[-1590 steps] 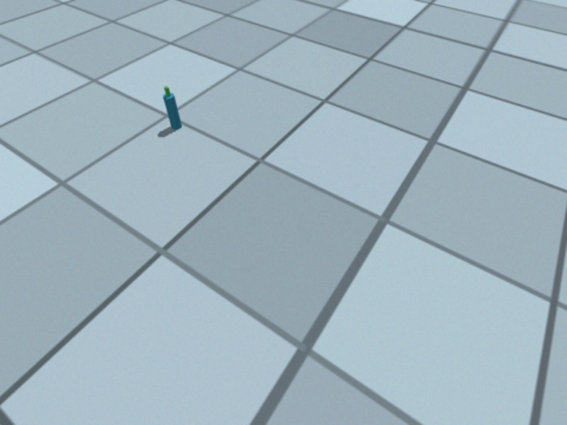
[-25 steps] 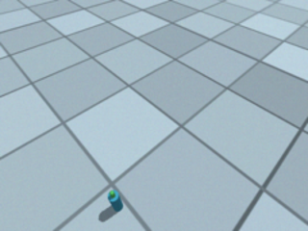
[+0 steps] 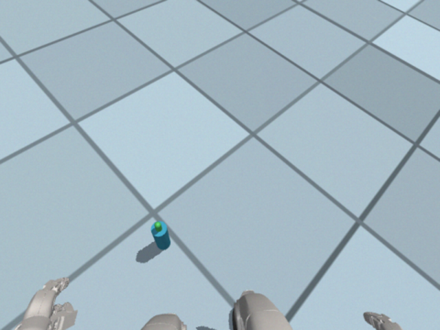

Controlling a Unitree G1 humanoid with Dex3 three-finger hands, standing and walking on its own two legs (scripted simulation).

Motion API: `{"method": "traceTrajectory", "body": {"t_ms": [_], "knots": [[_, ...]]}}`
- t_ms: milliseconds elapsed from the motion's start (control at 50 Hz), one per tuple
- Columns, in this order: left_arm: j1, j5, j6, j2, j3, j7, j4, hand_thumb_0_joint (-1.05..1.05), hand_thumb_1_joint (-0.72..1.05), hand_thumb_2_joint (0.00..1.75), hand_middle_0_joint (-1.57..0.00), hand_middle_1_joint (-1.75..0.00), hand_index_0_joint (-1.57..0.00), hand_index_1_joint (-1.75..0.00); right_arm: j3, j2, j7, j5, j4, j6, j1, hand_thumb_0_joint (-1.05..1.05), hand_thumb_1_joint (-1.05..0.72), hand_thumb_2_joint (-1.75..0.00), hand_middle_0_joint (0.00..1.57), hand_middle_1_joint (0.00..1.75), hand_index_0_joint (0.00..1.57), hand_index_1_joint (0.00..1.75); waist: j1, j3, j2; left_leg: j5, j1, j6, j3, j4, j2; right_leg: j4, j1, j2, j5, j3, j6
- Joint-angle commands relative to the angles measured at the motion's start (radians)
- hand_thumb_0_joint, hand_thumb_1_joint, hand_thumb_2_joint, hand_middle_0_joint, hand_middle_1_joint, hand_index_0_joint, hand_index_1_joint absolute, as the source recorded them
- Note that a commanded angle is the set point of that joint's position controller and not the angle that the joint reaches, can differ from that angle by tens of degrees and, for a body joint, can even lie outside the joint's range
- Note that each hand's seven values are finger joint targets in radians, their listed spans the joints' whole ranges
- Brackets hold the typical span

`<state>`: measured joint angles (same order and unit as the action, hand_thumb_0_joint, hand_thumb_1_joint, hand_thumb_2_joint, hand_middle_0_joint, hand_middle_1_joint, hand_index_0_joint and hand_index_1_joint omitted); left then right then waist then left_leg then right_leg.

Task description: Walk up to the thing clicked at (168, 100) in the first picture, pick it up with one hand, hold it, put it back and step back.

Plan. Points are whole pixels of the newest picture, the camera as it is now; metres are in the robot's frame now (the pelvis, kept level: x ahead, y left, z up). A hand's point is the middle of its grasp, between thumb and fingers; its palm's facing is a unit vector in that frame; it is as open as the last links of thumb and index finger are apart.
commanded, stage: step back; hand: left
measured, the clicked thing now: (160, 234) +0.44 +0.17 -0.62
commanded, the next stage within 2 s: none
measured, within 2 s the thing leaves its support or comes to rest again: neither
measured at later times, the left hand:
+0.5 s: hand out of the picture +0.03 +0.25 -0.13, palm faces -0.08 -0.91 -0.40, open 7.4 cm
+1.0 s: hand out of the picture -0.13 +0.28 -0.15, palm faces -0.06 -0.93 -0.37, open 7.4 cm
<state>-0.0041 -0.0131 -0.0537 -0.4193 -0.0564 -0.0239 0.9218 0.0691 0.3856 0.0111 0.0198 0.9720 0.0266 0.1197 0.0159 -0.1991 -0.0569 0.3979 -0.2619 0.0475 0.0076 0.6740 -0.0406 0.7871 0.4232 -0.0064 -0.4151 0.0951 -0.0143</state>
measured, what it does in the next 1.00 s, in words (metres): walks backwards: right foot, then left foot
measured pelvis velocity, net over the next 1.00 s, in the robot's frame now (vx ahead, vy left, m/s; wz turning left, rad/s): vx -0.24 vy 0.01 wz -0.08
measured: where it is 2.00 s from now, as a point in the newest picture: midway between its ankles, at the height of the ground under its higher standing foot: outside the picture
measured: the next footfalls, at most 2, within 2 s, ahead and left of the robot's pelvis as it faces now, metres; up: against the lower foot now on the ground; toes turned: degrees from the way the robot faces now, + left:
right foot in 0.36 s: -0.03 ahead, -0.11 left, +0.00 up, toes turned +0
left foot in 0.70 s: -0.13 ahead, +0.13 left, +0.00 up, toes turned -4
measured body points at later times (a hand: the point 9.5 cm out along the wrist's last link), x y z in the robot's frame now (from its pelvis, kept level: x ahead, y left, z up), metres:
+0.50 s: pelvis -0.09 +0.00 +0.01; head -0.03 -0.02 +0.45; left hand +0.04 +0.30 -0.10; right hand +0.00 -0.31 -0.12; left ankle -0.09 +0.12 -0.66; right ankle -0.07 -0.11 -0.72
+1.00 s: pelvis -0.24 +0.01 +0.01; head -0.18 +0.04 +0.45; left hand -0.13 +0.33 -0.12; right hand -0.14 -0.31 -0.08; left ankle -0.17 +0.13 -0.72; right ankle -0.30 -0.15 -0.65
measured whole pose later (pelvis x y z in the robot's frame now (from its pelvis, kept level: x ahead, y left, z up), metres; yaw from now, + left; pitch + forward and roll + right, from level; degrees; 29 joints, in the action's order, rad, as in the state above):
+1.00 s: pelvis -0.24 +0.01 +0.01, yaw -4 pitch -2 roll -1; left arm 0.19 -0.03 -0.07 -0.42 -0.10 0.00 0.81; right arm 0.04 0.36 -0.01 0.03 0.83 0.00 0.14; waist -0.02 -0.18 -0.05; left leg 0.21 -0.33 0.01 0.01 0.57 0.04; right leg 1.08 0.38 0.09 -0.50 0.17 0.03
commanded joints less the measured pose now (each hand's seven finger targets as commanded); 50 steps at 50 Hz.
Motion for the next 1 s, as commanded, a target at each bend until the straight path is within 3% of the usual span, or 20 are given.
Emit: {"method": "traceTrajectory", "body": {"t_ms": [0, 80, 100, 220, 280, 320, 340, 360, 380, 400, 480, 600, 660, 680, 700, 720, 740, 820, 900, 980], "knots": [[0.022, 0.002, 0.003, -0.129, -0.032, -0.026, -0.097, 0.0, 0.9, 0.9, -0.2, -0.3, -0.2, -0.3, 0.066, 0.295, -0.034, 0.012, -0.096, -0.016, 0.042, 0.0, -0.9, -0.9, 0.2, 0.3, 0.2, 0.3, 0.029, 0.247, 0.236, -0.954, 0.146, 0.1, 0.35, -0.241, 0.328, 0.323, 0.078, 0.125, -0.198, 0.12, -0.017], [0.108, 0.004, 0.001, -0.15, -0.044, -0.019, -0.088, 0.0, 0.9, 0.9, -0.2, -0.3, -0.2, -0.3, 0.05, 0.231, -0.053, 0.008, -0.142, -0.024, -0.028, 0.0, -0.9, -0.9, 0.2, 0.3, 0.2, 0.3, -0.034, 0.247, 0.21, -0.863, 0.228, 0.101, 0.223, -0.179, 0.249, 0.393, 0.123, 0.119, -0.052, 0.098, -0.002], [0.114, -0.001, 0.005, -0.15, -0.048, -0.018, -0.091, 0.0, 0.9, 0.9, -0.2, -0.3, -0.2, -0.3, 0.051, 0.219, -0.055, 0.006, -0.142, -0.026, -0.008, 0.0, -0.9, -0.9, 0.2, 0.3, 0.2, 0.3, -0.024, 0.258, 0.192, -0.851, 0.256, 0.138, 0.23, -0.171, 0.265, 0.378, 0.116, 0.111, -0.056, 0.09, 0.009], [0.068, -0.008, 0.027, -0.136, -0.056, -0.005, -0.152, 0.0, 0.9, 0.9, -0.2, -0.3, -0.2, -0.3, 0.061, 0.234, -0.056, 0.0, -0.148, -0.025, 0.096, 0.0, -0.9, -0.9, 0.2, 0.3, 0.2, 0.3, 0.039, 0.27, 0.168, -0.799, 0.327, 0.166, 0.238, -0.134, 0.282, 0.07, 0.062, 0.057, -0.059, 0.022, 0.021], [0.132, -0.012, 0.034, -0.123, -0.061, 0.001, -0.138, 0.0, 0.9, 0.9, -0.2, -0.3, -0.2, -0.3, 0.057, 0.243, -0.048, -0.004, -0.164, -0.016, 0.049, 0.0, -0.9, -0.9, 0.2, 0.3, 0.2, 0.3, 0.009, 0.287, 0.199, -0.677, 0.219, 0.142, 0.212, -0.108, 0.259, -0.141, -0.089, 0.04, 0.009, -0.041, -0.004], [0.207, -0.019, 0.04, -0.116, -0.063, 0.002, -0.102, 0.0, 0.9, 0.9, -0.2, -0.3, -0.2, -0.3, 0.054, 0.247, -0.042, -0.01, -0.177, -0.01, -0.006, 0.0, -0.9, -0.9, 0.2, 0.3, 0.2, 0.3, -0.037, 0.285, 0.16, -0.547, 0.097, 0.113, 0.193, -0.075, 0.247, -0.316, -0.238, 0.037, 0.203, -0.054, -0.028], [0.212, -0.026, 0.046, -0.148, -0.071, 0.0, -0.101, 0.0, 0.9, 0.9, -0.2, -0.3, -0.2, -0.3, 0.045, 0.219, -0.039, -0.017, -0.179, -0.01, -0.008, 0.0, -0.9, -0.9, 0.2, 0.3, 0.2, 0.3, -0.034, 0.295, 0.081, -0.416, 0.004, 0.072, 0.169, -0.037, 0.205, -0.32, -0.308, -0.016, 0.366, 0.043, -0.051], [0.205, -0.031, 0.051, -0.206, -0.087, 0.001, -0.114, 0.0, 0.9, 0.9, -0.2, -0.3, -0.2, -0.3, 0.034, 0.19, -0.038, -0.026, -0.189, -0.009, -0.007, 0.0, -0.9, -0.9, 0.2, 0.3, 0.2, 0.3, -0.032, 0.297, -0.066, -0.222, -0.133, 0.013, 0.116, 0.085, 0.1, -0.348, -0.356, -0.154, 0.478, 0.245, -0.125], [0.148, -0.016, 0.046, -0.266, -0.094, 0.005, -0.137, 0.0, 0.9, 0.9, -0.2, -0.3, -0.2, -0.3, 0.029, 0.161, -0.042, -0.024, -0.19, -0.002, -0.025, 0.0, -0.9, -0.9, 0.2, 0.3, 0.2, 0.3, -0.048, 0.227, -0.214, 0.132, -0.152, -0.032, 0.024, 0.276, -0.06, -0.426, -0.216, -0.329, 0.548, 0.415, -0.284], [0.099, -0.025, 0.051, -0.28, -0.096, 0.003, -0.173, 0.0, 0.9, 0.9, -0.2, -0.3, -0.2, -0.3, 0.041, 0.184, -0.05, -0.013, -0.174, 0.007, -0.008, 0.0, -0.9, -0.9, 0.2, 0.3, 0.2, 0.3, -0.046, 0.185, -0.219, 0.26, -0.125, -0.049, 0.104, 0.463, -0.046, -0.44, -0.103, -0.39, 0.551, 0.494, -0.345], [0.053, -0.015, 0.045, -0.173, -0.081, -0.006, -0.203, 0.0, 0.9, 0.9, -0.2, -0.3, -0.2, -0.3, 0.031, 0.187, -0.042, -0.021, -0.128, 0.002, 0.072, 0.0, -0.9, -0.9, 0.2, 0.3, 0.2, 0.3, -0.008, 0.181, -0.068, 0.136, -0.158, -0.057, 0.141, 0.544, -0.095, -0.365, -0.156, -0.203, 0.621, 0.185, -0.223], [0.135, -0.029, 0.023, -0.17, -0.078, -0.006, -0.225, 0.0, 0.9, 0.9, -0.2, -0.3, -0.2, -0.3, 0.019, 0.166, -0.046, -0.014, -0.157, -0.014, 0.078, 0.0, -0.9, -0.9, 0.2, 0.3, 0.2, 0.3, -0.045, 0.279, -0.135, 0.119, -0.14, -0.066, 0.044, 0.056, 0.007, -0.28, -0.406, -0.19, 0.625, 0.148, -0.19], [0.13, -0.008, 0.003, -0.191, -0.072, 0.007, -0.233, 0.0, 0.9, 0.9, -0.2, -0.3, -0.2, -0.3, 0.032, 0.161, -0.043, 0.002, -0.133, -0.029, 0.136, 0.0, -0.9, -0.9, 0.2, 0.3, 0.2, 0.3, -0.008, 0.299, -0.131, -0.204, 0.028, -0.053, -0.018, -0.326, 0.004, -0.157, -0.345, -0.138, 0.565, 0.113, -0.122], [0.148, -0.004, -0.005, -0.164, -0.063, 0.01, -0.238, 0.0, 0.9, 0.9, -0.2, -0.3, -0.2, -0.3, 0.045, 0.188, -0.042, 0.016, -0.14, -0.033, 0.117, 0.0, -0.9, -0.9, 0.2, 0.3, 0.2, 0.3, -0.022, 0.29, -0.069, -0.283, 0.122, -0.03, 0.087, -0.326, 0.065, -0.12, -0.205, -0.095, 0.425, 0.1, -0.075], [0.154, 0.0, -0.005, -0.123, -0.056, 0.012, -0.246, 0.0, 0.9, 0.9, -0.2, -0.3, -0.2, -0.3, 0.065, 0.275, -0.041, 0.032, -0.15, -0.034, 0.104, 0.0, -0.9, -0.9, 0.2, 0.3, 0.2, 0.3, -0.023, 0.282, 0.163, -0.385, 0.202, 0.039, 0.363, -0.338, 0.276, 0.026, 0.009, 0.027, 0.136, 0.029, -0.025], [0.101, -0.006, -0.002, -0.141, -0.071, -0.001, -0.249, 0.0, 0.9, 0.9, -0.2, -0.3, -0.2, -0.3, 0.077, 0.353, -0.031, 0.03, -0.168, -0.031, 0.055, 0.0, -0.9, -0.9, 0.2, 0.3, 0.2, 0.3, -0.001, 0.224, 0.258, -0.433, 0.057, 0.171, 0.476, -0.351, 0.421, 0.183, 0.064, 0.12, -0.205, 0.014, 0.003], [0.048, -0.021, 0.0, -0.167, -0.082, -0.012, -0.251, 0.0, 0.9, 0.9, -0.2, -0.3, -0.2, -0.3, 0.087, 0.38, -0.033, 0.019, -0.18, -0.033, 0.039, 0.0, -0.9, -0.9, 0.2, 0.3, 0.2, 0.3, 0.044, 0.175, 0.306, -0.397, -0.092, 0.27, 0.566, -0.398, 0.503, 0.36, 0.008, 0.096, -0.239, 0.101, 0.011], [0.192, 0.003, -0.003, -0.156, -0.089, 0.009, -0.186, 0.0, 0.9, 0.9, -0.2, -0.3, -0.2, -0.3, 0.045, 0.233, -0.045, 0.021, -0.205, -0.044, -0.065, 0.0, -0.9, -0.9, 0.2, 0.3, 0.2, 0.3, -0.069, 0.163, 0.178, -0.553, 0.027, 0.139, 0.199, -0.28, 0.264, 0.518, 0.084, 0.136, -0.052, 0.13, -0.001], [0.163, -0.013, 0.008, -0.137, -0.088, 0.011, -0.212, 0.0, 0.9, 0.9, -0.2, -0.3, -0.2, -0.3, 0.051, 0.223, -0.049, 0.008, -0.194, -0.039, 0.065, 0.0, -0.9, -0.9, 0.2, 0.3, 0.2, 0.3, 0.005, 0.221, 0.185, -0.627, 0.257, 0.175, 0.219, -0.201, 0.273, 0.339, 0.136, 0.106, -0.079, 0.09, 0.049], [0.179, -0.011, 0.011, -0.131, -0.081, 0.017, -0.206, 0.0, 0.9, 0.9, -0.2, -0.3, -0.2, -0.3, 0.065, 0.26, -0.049, 0.012, -0.218, -0.031, 0.063, 0.0, -0.9, -0.9, 0.2, 0.3, 0.2, 0.3, 0.015, 0.258, 0.249, -0.583, 0.221, 0.191, 0.212, -0.186, 0.309, 0.07, 0.006, 0.036, -0.105, 0.025, 0.049]]}}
